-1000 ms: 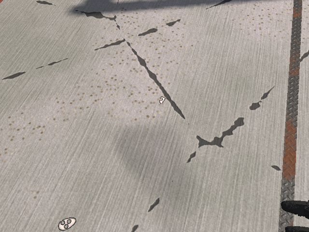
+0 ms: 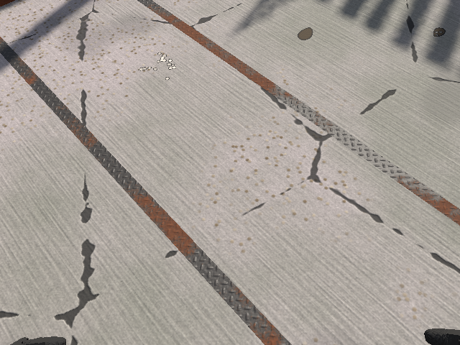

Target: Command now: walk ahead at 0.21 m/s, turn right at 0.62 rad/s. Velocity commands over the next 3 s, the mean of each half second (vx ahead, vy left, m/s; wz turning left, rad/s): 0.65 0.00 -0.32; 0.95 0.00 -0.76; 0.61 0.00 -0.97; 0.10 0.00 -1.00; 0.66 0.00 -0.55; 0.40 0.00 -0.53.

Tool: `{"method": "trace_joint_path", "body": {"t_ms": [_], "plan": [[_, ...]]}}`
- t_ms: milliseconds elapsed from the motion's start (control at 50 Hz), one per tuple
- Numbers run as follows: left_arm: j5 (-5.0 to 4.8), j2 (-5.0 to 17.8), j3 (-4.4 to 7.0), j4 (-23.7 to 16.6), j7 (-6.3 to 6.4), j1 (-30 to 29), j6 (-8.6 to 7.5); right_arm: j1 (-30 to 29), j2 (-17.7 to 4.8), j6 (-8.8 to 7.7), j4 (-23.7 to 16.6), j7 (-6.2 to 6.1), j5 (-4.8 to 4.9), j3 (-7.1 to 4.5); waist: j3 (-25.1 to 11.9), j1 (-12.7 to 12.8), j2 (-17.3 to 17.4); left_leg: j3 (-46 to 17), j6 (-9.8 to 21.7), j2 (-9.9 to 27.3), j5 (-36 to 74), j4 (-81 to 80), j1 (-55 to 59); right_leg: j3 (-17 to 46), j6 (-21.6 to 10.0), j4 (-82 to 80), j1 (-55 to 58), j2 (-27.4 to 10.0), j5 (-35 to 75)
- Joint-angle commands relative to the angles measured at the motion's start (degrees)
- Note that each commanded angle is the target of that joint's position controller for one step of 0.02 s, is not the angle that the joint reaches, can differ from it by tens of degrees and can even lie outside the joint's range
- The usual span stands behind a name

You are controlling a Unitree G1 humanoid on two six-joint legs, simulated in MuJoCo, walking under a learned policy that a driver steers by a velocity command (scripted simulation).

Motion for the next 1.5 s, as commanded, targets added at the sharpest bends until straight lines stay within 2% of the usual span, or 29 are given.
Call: {"method": "trace_joint_path", "body": {"t_ms": [20,60,100,120,180,200,400,500,520,560,620,680,760,860,900,920,940,960,1020,1160,1240,1260,1280,1300,1340,1360,1380,1420,1500], "plan": [[0.02,7.9,1.47,-3.1,-0.86,1.3,-1.10,1.5,-4.4,-1.57,-3.7,0.93,1.33,-1.23,-9.8,0.6,-11.9,3.0,2.2,0.3,-0.9,-4.8,10.2,16.2,-9.9,-10.1,1.2,-12.7,-18.8],[0.53,4.9,0.00,-2.1,-1.08,1.6,-2.00,7.8,-3.9,-2.87,-1.8,1.20,1.58,-1.52,-5.9,-3.3,-10.7,3.1,4.5,1.9,-2.3,-12.6,21.2,14.6,-8.0,-6.2,-8.0,-9.9,-30.6],[-1.56,-0.3,-1.59,-4.9,-0.64,0.8,-3.73,18.9,-12.9,-4.74,0.9,1.26,-1.90,-3.15,-2.0,-4.1,10.2,-35.8,15.7,22.0,-37.4,-32.2,28.1,0.0,-2.0,24.7,-27.6,1.4,-23.2],[-2.17,4.2,-0.64,-5.3,-0.21,-2.2,-4.88,15.9,-12.4,-5.67,0.5,1.38,-1.38,-3.33,4.9,-3.4,9.5,-44.1,19.4,26.4,-42.8,-35.7,23.8,0.6,-1.5,30.9,-34.5,-3.2,-17.0],[0.34,5.0,-0.23,-3.3,-0.68,-1.8,-6.39,14.4,-7.1,-5.60,0.1,0.30,0.42,-1.47,4.2,-2.2,4.3,-27.0,14.9,19.8,-27.4,-33.6,23.1,-3.1,-0.5,32.6,-33.0,-7.0,-3.6],[7.23,4.9,-0.48,-2.3,-3.69,-5.1,-4.90,15.9,-8.2,-4.12,2.3,0.84,-2.35,-1.45,4.2,-3.0,-1.9,-20.7,12.4,16.5,-24.9,-35.0,16.8,-5.0,0.0,32.5,-28.1,-4.9,1.7],[3.33,0.5,-3.00,-3.0,-6.79,-15.0,-4.45,27.7,-7.5,-4.14,8.0,1.13,-0.87,-0.97,4.4,-8.7,8.4,-5.1,13.1,15.3,-2.2,-38.8,25.7,-18.1,1.0,5.7,-19.4,-8.5,5.6],[3.89,3.0,-1.89,1.3,-4.83,-1.1,-4.77,28.0,-9.5,-3.85,11.4,-0.23,-0.75,-0.40,-3.7,1.0,8.1,9.0,10.6,17.5,56.6,-16.0,27.5,-24.3,-6.7,-2.9,7.3,-0.3,-1.7],[3.88,5.3,-0.64,5.6,-4.19,11.6,-5.26,25.9,-9.5,-3.88,10.4,-0.58,-0.92,-0.01,-11.0,7.2,6.1,12.3,9.1,15.8,56.5,-0.7,18.5,-21.1,-8.4,-2.7,24.7,-1.0,-1.9],[2.84,14.0,1.88,8.4,-3.30,21.7,-5.17,19.3,-4.3,-5.37,2.8,0.49,-1.44,1.42,-21.1,8.1,-14.4,8.4,6.1,3.3,-5.5,33.2,-16.0,30.2,-15.3,-17.4,45.8,-24.1,-40.5],[2.49,8.9,0.78,10.2,-2.47,16.3,-5.35,11.3,-5.7,-6.57,0.3,1.15,-2.19,1.85,-3.2,4.0,-2.5,2.9,6.6,9.9,1.6,29.1,-20.1,15.4,-14.8,-19.4,27.0,-19.0,-14.3],[1.92,5.8,-0.45,10.5,-2.03,12.3,-6.34,12.3,-4.8,-3.84,-0.2,2.12,-4.30,2.42,2.1,-1.5,-5.6,3.4,3.4,11.2,-2.5,21.7,-14.4,9.7,-15.6,-23.5,13.1,-13.3,-12.5],[1.72,7.0,0.28,10.3,-2.37,11.5,-7.96,-1.4,-4.4,-3.02,-6.1,2.94,-3.00,3.40,7.9,-0.6,-5.3,6.1,0.2,10.0,10.2,4.2,-9.4,7.3,-15.3,-29.1,0.9,-10.2,-4.1],[0.38,10.7,1.72,12.1,-2.27,14.7,-8.39,-3.6,-5.6,-3.57,-6.5,2.66,-1.71,3.24,2.2,0.5,-3.6,6.8,2.8,5.1,20.5,-9.0,8.8,6.9,-10.6,-23.9,7.2,-12.0,25.5],[1.14,13.4,2.21,12.9,-2.24,14.8,-7.98,9.1,-9.5,-3.75,-3.0,0.93,-1.72,1.35,-7.3,-5.4,-1.9,8.3,4.2,1.5,9.5,-8.9,24.1,4.5,-7.8,-4.7,10.7,-10.2,44.7],[1.73,13.5,2.20,12.9,-2.58,12.5,-8.17,20.6,-11.6,-3.71,-0.6,-0.55,-1.83,0.13,-12.7,-12.2,-1.7,7.3,4.9,4.5,6.1,-7.6,38.6,3.4,-6.4,11.0,3.1,-7.4,42.1],[2.24,5.3,0.11,11.4,-2.44,11.6,-8.83,32.8,-16.1,-3.96,1.0,-2.06,-3.55,-1.36,-20.5,-15.4,7.2,-7.8,6.0,18.4,-17.5,-10.3,50.6,-0.6,-6.0,33.9,-6.0,-2.8,14.4],[-0.92,0.0,-1.59,7.6,-2.36,16.6,-8.66,26.8,-19.3,-3.94,-0.2,-1.45,-4.57,-1.69,-26.0,-7.4,25.7,-41.2,9.3,32.3,-32.7,-27.4,53.0,-5.3,-5.2,47.3,-18.6,1.4,-13.5],[2.33,5.0,-1.17,10.0,-3.24,8.0,-6.13,14.2,-6.5,-3.36,-0.8,-0.69,-3.46,0.29,-5.5,-4.8,3.3,-20.5,10.4,25.5,-17.8,-28.0,31.0,-9.2,-5.2,45.7,-22.4,-9.4,-1.4],[2.86,-1.2,-3.42,2.3,-6.49,-4.0,-2.87,13.1,-2.2,-6.79,5.7,0.68,-1.05,1.77,5.6,2.0,3.1,14.2,6.4,18.6,30.0,-32.4,18.1,-14.4,-3.6,30.7,-22.5,-12.1,8.4],[2.95,-0.9,-3.70,3.1,-7.76,-3.8,-3.90,13.6,-7.5,-7.13,6.5,-0.30,-0.16,0.53,3.0,3.5,1.3,22.9,5.6,14.2,52.4,-25.9,17.8,-25.2,-4.3,7.6,-3.3,-4.2,19.4],[-2.67,3.5,-1.04,3.3,-6.70,2.2,-5.17,9.6,-17.1,-6.36,2.1,-1.98,2.28,-2.22,-1.8,6.1,7.1,20.5,5.1,13.7,62.5,-21.6,21.3,-22.4,-3.2,7.6,2.6,-3.3,18.1],[-2.92,6.9,0.26,4.7,-6.29,7.4,-5.19,7.4,-17.7,-5.45,1.1,-2.78,2.85,-2.79,-5.7,9.5,7.2,19.5,4.6,14.8,67.5,-14.0,22.3,-21.3,-4.3,6.0,8.9,-2.3,16.9],[-2.12,10.4,2.37,6.9,-5.53,15.8,-4.48,6.5,-15.9,-4.65,0.3,-3.05,2.56,-2.54,-10.1,13.1,5.7,18.2,3.8,14.7,64.2,-2.3,19.8,-19.8,-6.1,4.2,19.8,-1.8,20.0],[-1.41,14.5,3.91,6.8,-2.57,16.0,-2.72,8.3,-3.3,-4.85,-0.9,-2.01,-0.43,0.67,-7.3,8.5,-17.6,16.1,-1.4,1.2,-16.6,36.4,-2.3,-3.7,-11.3,0.3,35.3,-9.5,47.0],[2.48,16.7,2.95,1.9,-3.11,11.0,-4.25,20.6,-3.0,-5.80,-3.6,-1.44,-0.44,1.79,-22.3,0.4,-17.5,3.2,-2.0,-1.5,-22.0,51.0,-13.2,22.9,-25.0,-1.7,47.0,-23.1,54.4],[2.32,15.1,3.60,-1.1,-3.74,7.9,-4.31,17.2,-9.3,-6.70,-4.5,-1.28,0.56,1.03,-28.5,3.5,-7.6,-3.3,-0.4,0.1,-16.1,50.1,-14.0,29.8,-26.9,-10.0,45.4,-25.0,31.1],[-1.01,10.6,2.56,-2.0,-4.07,1.1,-5.51,11.0,-10.5,-6.30,-4.8,-2.20,0.30,0.24,-14.1,-1.0,5.6,-3.6,0.3,4.1,-9.1,39.2,-13.5,23.9,-20.8,-14.3,28.1,-18.5,18.1],[-0.81,8.5,2.35,-0.8,-2.32,-0.3,-4.85,8.2,-8.4,-4.31,-5.6,-2.43,-1.25,0.09,-6.8,-3.5,2.7,-2.6,-2.0,5.5,-7.3,25.3,-5.6,11.7,-17.2,-12.9,8.0,-11.7,39.6]]}}
Next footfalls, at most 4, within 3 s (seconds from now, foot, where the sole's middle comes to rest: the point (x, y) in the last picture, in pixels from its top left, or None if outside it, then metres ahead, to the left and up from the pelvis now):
0.08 left None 0.07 0.12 -0.77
0.52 right None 0.33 -0.17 -0.77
0.92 left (287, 228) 0.80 -0.11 -0.77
1.32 right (402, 178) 0.99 -0.52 -0.77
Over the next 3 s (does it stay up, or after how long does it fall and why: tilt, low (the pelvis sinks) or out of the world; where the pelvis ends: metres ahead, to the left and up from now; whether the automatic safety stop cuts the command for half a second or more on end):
stays up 0.94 -0.94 0.00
